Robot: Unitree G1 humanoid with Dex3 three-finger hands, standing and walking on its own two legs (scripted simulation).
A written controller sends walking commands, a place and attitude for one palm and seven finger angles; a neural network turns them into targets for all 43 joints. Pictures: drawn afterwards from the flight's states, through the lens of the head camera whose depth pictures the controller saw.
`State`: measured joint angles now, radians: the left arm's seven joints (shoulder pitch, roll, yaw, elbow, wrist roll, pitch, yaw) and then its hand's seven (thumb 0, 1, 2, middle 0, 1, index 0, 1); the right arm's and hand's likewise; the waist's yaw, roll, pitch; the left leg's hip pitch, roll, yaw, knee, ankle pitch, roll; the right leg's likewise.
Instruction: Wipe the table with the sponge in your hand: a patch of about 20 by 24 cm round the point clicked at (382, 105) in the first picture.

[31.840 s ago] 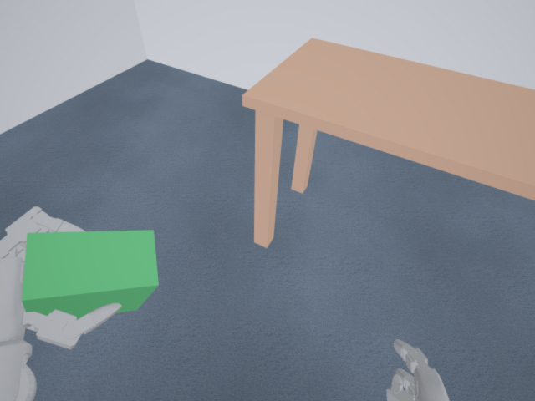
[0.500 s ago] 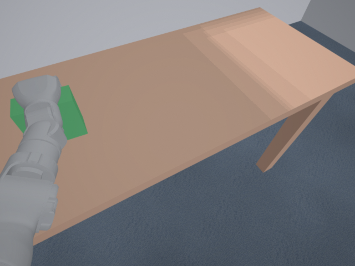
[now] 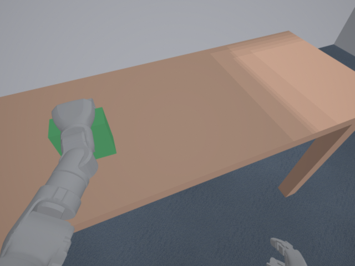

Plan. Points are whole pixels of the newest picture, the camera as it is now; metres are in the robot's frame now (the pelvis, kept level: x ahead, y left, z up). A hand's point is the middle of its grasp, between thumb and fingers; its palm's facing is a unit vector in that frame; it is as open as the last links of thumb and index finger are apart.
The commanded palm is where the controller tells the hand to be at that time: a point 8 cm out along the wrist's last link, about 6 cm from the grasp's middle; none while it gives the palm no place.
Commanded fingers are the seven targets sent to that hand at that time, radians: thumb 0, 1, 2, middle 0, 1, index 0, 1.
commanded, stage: wipe back along the third lane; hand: left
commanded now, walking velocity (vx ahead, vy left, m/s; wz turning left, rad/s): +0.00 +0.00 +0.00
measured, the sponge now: (87, 142) +0.40 +0.27 +0.03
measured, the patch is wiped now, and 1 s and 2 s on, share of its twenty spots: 0.95 0.95 0.95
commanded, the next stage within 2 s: slide back across to the middle lane in 0.86 s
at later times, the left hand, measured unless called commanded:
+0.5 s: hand (90, 147) +0.35 +0.23 +0.08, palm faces +0.02 -0.02 -1.00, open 10.3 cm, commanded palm +0.31 +0.21 +0.10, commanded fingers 0.00 0.10 1.30 -1.20 -1.60 -1.20 -1.60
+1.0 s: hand (97, 162) +0.31 +0.20 +0.07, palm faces +0.04 -0.03 -1.00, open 10.3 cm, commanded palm +0.27 +0.19 +0.11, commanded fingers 0.00 0.10 1.30 -1.20 -1.60 -1.20 -1.60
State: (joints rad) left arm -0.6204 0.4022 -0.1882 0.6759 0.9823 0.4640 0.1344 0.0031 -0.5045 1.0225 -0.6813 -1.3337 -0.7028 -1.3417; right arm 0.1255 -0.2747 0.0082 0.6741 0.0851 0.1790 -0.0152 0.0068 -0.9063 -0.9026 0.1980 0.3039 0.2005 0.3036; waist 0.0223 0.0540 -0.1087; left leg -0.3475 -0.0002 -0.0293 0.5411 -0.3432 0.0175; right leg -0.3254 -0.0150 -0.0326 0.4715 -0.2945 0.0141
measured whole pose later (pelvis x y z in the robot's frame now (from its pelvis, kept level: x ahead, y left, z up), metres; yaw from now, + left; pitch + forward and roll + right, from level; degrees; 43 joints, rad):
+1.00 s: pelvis -0.02 -0.02 +0.00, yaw +0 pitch +3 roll +0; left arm -0.29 0.32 -0.30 0.28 0.98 0.61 0.14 0.01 -0.49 1.02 -0.66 -1.34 -0.69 -1.35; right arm 0.06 -0.28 0.03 0.65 0.10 0.17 0.01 0.01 -0.91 -0.90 0.20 0.30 0.20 0.30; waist 0.07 0.09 -0.09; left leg -0.25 0.01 -0.02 0.53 -0.33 -0.01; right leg -0.26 0.00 -0.02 0.53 -0.31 -0.01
